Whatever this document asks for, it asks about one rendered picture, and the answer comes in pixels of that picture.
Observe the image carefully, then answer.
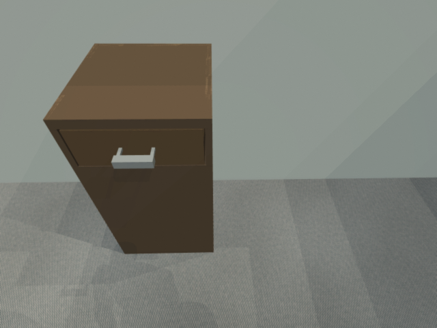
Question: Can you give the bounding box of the drawer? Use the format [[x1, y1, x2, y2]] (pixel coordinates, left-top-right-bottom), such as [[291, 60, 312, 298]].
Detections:
[[59, 128, 206, 165]]

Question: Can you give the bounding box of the handle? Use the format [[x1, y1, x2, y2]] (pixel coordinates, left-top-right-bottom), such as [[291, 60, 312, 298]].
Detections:
[[111, 148, 156, 169]]

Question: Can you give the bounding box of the cabinet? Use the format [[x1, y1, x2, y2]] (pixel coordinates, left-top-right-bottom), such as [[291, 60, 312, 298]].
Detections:
[[43, 44, 214, 254]]

